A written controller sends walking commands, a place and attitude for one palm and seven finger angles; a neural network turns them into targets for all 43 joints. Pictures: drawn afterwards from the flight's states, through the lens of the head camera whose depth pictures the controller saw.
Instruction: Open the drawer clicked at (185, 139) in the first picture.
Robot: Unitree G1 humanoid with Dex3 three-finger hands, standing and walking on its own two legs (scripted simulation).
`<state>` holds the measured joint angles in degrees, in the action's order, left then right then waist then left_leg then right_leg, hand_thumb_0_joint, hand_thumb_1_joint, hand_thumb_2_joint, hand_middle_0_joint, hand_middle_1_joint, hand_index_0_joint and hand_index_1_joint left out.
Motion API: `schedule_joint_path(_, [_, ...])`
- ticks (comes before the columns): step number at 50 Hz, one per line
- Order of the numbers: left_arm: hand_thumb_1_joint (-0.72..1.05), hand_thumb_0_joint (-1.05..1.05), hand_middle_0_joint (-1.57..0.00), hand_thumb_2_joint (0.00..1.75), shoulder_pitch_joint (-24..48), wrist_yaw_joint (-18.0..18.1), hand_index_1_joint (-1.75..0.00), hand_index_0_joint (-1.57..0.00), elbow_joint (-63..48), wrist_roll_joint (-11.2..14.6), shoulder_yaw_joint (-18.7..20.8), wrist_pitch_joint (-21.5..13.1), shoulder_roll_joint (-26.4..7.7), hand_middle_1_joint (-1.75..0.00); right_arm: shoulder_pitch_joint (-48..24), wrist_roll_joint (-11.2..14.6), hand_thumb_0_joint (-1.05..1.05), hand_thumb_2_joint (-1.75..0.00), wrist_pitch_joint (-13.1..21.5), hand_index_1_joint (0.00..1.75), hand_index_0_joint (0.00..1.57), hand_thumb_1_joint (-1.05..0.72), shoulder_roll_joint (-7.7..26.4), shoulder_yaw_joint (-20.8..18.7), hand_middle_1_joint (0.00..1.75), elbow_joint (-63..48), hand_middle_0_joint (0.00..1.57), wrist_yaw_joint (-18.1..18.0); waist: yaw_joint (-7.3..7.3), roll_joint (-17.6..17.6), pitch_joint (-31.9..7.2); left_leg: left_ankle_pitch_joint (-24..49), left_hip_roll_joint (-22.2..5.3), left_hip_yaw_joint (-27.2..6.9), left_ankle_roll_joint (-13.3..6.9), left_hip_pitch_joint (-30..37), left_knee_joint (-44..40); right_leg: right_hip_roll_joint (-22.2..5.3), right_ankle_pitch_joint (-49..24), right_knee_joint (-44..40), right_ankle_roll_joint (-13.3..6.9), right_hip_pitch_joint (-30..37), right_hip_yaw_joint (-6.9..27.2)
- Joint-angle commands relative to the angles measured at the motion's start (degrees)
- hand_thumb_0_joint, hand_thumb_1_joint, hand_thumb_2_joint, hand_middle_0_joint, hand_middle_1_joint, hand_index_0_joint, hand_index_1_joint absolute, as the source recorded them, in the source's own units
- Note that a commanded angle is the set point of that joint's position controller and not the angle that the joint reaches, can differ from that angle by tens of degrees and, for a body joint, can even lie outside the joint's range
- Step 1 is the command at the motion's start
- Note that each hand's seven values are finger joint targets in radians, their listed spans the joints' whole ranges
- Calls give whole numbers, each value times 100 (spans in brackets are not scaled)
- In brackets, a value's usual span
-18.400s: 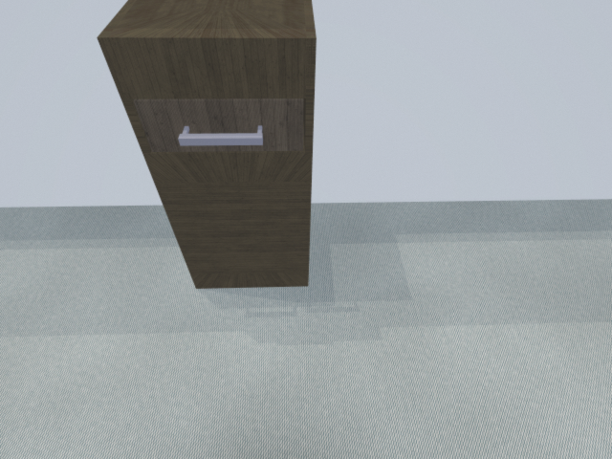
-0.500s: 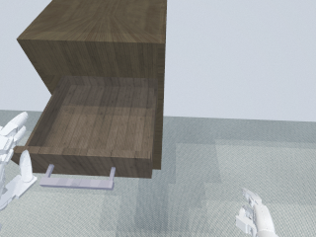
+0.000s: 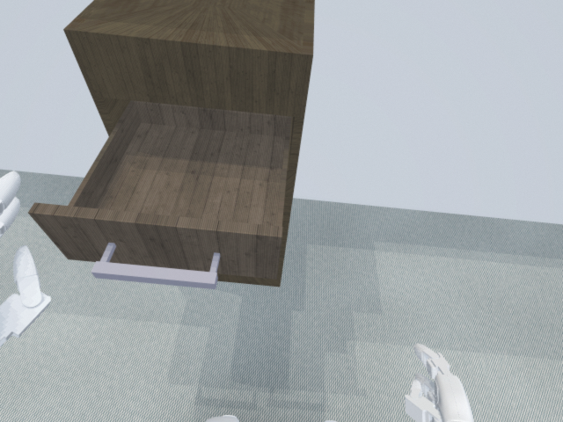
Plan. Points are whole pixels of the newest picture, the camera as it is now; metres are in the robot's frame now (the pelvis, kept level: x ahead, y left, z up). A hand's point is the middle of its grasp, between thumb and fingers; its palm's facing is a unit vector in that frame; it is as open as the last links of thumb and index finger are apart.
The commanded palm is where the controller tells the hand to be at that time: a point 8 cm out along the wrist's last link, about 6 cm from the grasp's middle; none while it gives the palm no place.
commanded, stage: step back with the hand held close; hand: left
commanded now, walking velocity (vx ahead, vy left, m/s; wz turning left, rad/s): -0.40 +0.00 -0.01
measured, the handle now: (159, 264) +0.35 +0.22 -0.04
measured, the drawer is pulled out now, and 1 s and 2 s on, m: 0.30 0.30 0.30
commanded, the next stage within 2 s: stop stepping back and stand still in 0.36 s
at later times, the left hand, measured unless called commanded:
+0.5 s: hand out of the picture +0.07 +0.21 +0.15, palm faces +0.28 -0.84 -0.47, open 7.4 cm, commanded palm +0.00 +0.25 +0.18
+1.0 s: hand out of the picture -0.06 +0.21 +0.16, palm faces +0.39 -0.81 -0.45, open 7.5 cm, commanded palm -0.12 +0.24 +0.18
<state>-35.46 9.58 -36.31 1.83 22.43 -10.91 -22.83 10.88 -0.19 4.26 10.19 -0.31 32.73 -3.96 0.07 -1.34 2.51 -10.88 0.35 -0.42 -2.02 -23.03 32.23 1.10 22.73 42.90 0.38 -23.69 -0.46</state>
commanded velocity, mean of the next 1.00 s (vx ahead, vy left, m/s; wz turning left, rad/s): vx -0.04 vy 0.01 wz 0.02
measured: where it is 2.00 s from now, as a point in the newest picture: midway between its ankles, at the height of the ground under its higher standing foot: outside the picture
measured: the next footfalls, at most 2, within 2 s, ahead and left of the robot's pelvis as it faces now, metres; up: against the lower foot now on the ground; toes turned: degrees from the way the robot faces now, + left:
right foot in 0.18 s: -0.07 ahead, -0.14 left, +0.00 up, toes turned -3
left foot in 0.44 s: -0.06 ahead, +0.08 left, +0.00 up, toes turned +0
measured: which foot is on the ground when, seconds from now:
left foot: down 0.00-0.24, up 0.26-0.42, down 0.44-0.68, up 0.70-0.88, down 0.90-1.00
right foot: up 0.00-0.16, down 0.18-0.46, up 0.48-0.64, down 0.66-1.00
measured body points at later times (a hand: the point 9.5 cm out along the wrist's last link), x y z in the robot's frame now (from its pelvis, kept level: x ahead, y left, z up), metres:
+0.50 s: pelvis -0.13 -0.03 +0.00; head -0.09 +0.00 +0.45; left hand +0.05 +0.25 +0.18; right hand +0.05 -0.28 -0.07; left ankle -0.10 +0.08 -0.73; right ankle -0.11 -0.14 -0.73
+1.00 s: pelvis -0.24 -0.04 +0.00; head -0.25 -0.02 +0.45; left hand -0.09 +0.25 +0.19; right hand -0.11 -0.29 -0.08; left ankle -0.22 +0.08 -0.73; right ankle -0.22 -0.14 -0.71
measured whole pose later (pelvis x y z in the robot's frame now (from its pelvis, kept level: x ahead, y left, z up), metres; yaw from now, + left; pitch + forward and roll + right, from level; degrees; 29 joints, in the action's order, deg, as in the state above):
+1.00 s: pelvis -0.24 -0.04 +0.00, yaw +2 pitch -1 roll +0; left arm -37.0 9.7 -33.1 0.7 20.4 -9.4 -22.1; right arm 16.1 0.2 5.8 12.0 -1.0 35.7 -3.9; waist 2.2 -2.3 -0.3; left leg -13.6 -0.6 2.6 -1.4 -15.0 29.9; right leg -0.1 23.8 44.2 -0.5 -21.2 -3.3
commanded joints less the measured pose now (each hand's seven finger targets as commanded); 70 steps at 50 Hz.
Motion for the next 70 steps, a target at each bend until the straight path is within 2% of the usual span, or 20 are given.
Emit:
schedule_joint_path(1, [90, 0, -20, 90, -242, 110, -30, -20, -1529, 64, 477, -456, -674, -30, -410, -59, 0, -90, 536, 30, 20, -90, 818, -286, 30, -791, 20, 68, -39, 1146, -1153, 1935, -1529, -1201, -548, 783, -1088, -26, 400, 170, -4, 339, 54])
schedule_joint_path(9, [90, 0, -20, 90, -270, -166, -30, -20, -1370, 260, 781, -529, -976, -30, -731, 21, 0, -90, 513, 30, 20, -90, 922, -204, 30, -727, 20, 175, -151, 1043, -1334, 1615, -1284, -834, -263, 855, -707, -43, -1081, -2078, -5, 1379, -107])
schedule_joint_path(12, [90, 0, -20, 90, -344, -208, -30, -20, -1211, 279, 703, -519, -988, -30, -700, 277, 0, -90, 373, 30, 20, -90, 814, -336, 30, -892, 20, 172, -16, -1012, -1510, -418, -42, 201, 310, 671, 1316, -1580, -3543, -2465, -550, 912, 1072])
schedule_joint_path(14, [90, 0, -20, 90, -620, -104, -30, -20, -877, 242, 872, -430, -1002, -30, -969, 210, 0, -90, 223, 30, 20, -90, 580, -294, 30, -847, 20, 81, -52, -857, -1098, -1797, 50, -256, 348, -431, 2730, -2126, -4270, -2292, -1085, 836, 1295])
schedule_joint_path(20, [90, 0, -20, 90, -232, 54, -30, -20, -1022, 48, 517, -279, -877, -30, -946, 55, 0, -90, -101, 30, 20, -90, 596, -161, 30, -738, 20, -139, 165, -239, -885, -162, -98, 133, 334, 236, -859, -1102, -4710, -1482, -384, 1572, 364])
schedule_joint_path(23, [90, 0, -20, 90, -202, -28, -30, -20, -1646, 136, 492, -492, -1002, -30, -529, 175, 0, -90, 115, 30, 20, -90, 920, -423, 30, -888, 20, 7, -42, 1013, -1526, 3853, -1600, -749, -158, 1624, -1024, -284, -799, -569, -29, 760, 100])
schedule_joint_path(25, [90, 0, -20, 90, -614, -28, -30, -20, -1861, 144, 726, -446, -1102, -30, -508, -66, 0, -90, 339, 30, 20, -90, 766, -334, 30, -906, 20, 51, -37, 2208, -1550, 2247, -1849, -1348, -505, 851, -1465, -48, 835, 911, 14, 539, 170])
schedule_joint_path(27, [90, 0, -20, 90, -553, 53, -30, -20, -1890, 135, 580, -374, -840, -30, -315, 18, 0, -90, 437, 30, 20, -90, 780, -320, 30, -775, 20, 107, 66, 1242, -1201, 1614, -1597, -1084, -604, 930, -1257, -32, 554, 744, 57, 263, 123])
schedule_joint_path(32, [90, 0, -20, 90, -456, 101, -30, -20, -1135, 96, 586, -159, -797, -30, -565, 112, 0, -90, 349, 30, 20, -90, 834, -177, 30, -843, 20, 87, 111, 1103, -501, -2390, -630, -360, 1, -619, -1344, -48, -6, -1979, -73, 1954, -384])
schedule_joint_path(35, [90, 0, -20, 90, 55, 67, -30, -20, -964, 139, 612, -119, -947, -30, -444, 126, 0, -90, 165, 30, 20, -90, 890, -332, 30, -751, 20, 71, 109, -1088, -429, -1427, 131, 14, 313, 194, 2227, -1882, 2220, -3685, -1030, -324, 2226])
schedule_joint_path(36, [90, 0, -20, 90, 55, 34, -30, -20, -806, 104, 413, -61, -774, -30, -338, 88, 0, -90, 113, 30, 20, -90, 876, -331, 30, -653, 20, 76, 187, -1161, -227, -1042, 77, -26, 257, -142, 2828, -1982, 1641, -3582, -1083, -306, 2016])
schedule_joint_path(43, [90, 0, -20, 90, 153, 142, -30, -20, -873, -81, 247, -248, -702, -30, -384, 7, 0, -90, 374, 30, 20, -90, 778, -152, 30, -636, 20, -67, 162, -27, -294, -1203, -171, 383, -92, 1061, -1046, -1174, 1161, -2576, -620, 301, 710])
schedule_joint_path(46, [90, 0, -20, 90, 182, 170, -30, -20, -1447, -76, 457, -386, -923, -30, -279, 10, 0, -90, 456, 30, 20, -90, 869, -214, 30, -752, 20, -24, 105, 1871, -517, -1798, -1768, -1991, -758, 1229, -2071, -99, 623, 149, -60, -174, -357])
schedule_joint_path(53, [90, 0, -20, 90, -31, 91, -30, -20, -803, -64, 355, -243, -685, -30, -411, 61, 0, -90, 493, 30, 20, -90, 887, -182, 30, -581, 20, 50, 83, 884, -216, -1779, -1032, -527, -362, -368, -1248, -115, -219, -1584, -90, 1688, -456])
schedule_joint_path(57, [90, 0, -20, 90, 273, 66, -30, -20, -550, 3, 382, -243, -733, -30, -274, 76, 0, -90, 319, 30, 20, -90, 820, -330, 30, -564, 20, 83, 115, -1026, -224, -1514, -106, 136, 104, -612, 1874, -1965, 1667, -3465, -1076, 969, 2586])
schedule_joint_path(63, [90, 0, -20, 90, 100, 163, -30, -20, -957, -23, 360, -296, -739, -30, -389, 3, 0, -90, 251, 30, 20, -90, 688, -125, 30, -604, 20, 16, 148, -202, -307, -634, -218, 307, 43, 1044, -451, -1285, 370, -2746, -698, 402, 777])
schedule_joint_path(64, [90, 0, -20, 90, 829, -637, -30, -20, 3949, -584, -1662, 700, 630, -30, 259, -89, 0, -90, 394, 30, 20, -90, 1123, -379, 30, 990, 20, 638, 536, 612, -29, 534, -789, -593, -84, 1087, 21, -1153, -781, -935, -386, -705, 6])
schedule_joint_path(65, [90, 0, -20, 90, 446, -773, -30, -20, 4056, -434, -1624, 1080, 853, -30, 624, -72, 0, -90, 65, 30, 20, -90, 984, -342, 30, 722, 20, 572, 372, 1287, -344, 900, -1364, -1396, -468, 1043, -718, -396, -341, -77, -56, -608, -212])
schedule_joint_path(67, [90, 0, -20, 90, 1119, -846, -30, -20, 4275, -411, -1725, 1153, 877, -30, 197, -219, 0, -90, -107, 30, 20, -90, 1084, -307, 30, 426, 20, 421, 205, 421, -393, 775, -1673, -1979, -952, 91, -886, -182, 835, 734, -29, -257, 49])
schedule_joint_path(70, [90, 0, -20, 90, 1257, -887, -30, -20, 5541, -381, -1724, 1128, 635, -30, -169, -193, 0, -90, -168, 30, 20, -90, 947, -174, 30, 509, 20, 330, -191, -185, -823, 1854, -923, -910, -432, 63, -232, -291, -1148, -775, -68, 1233, 200])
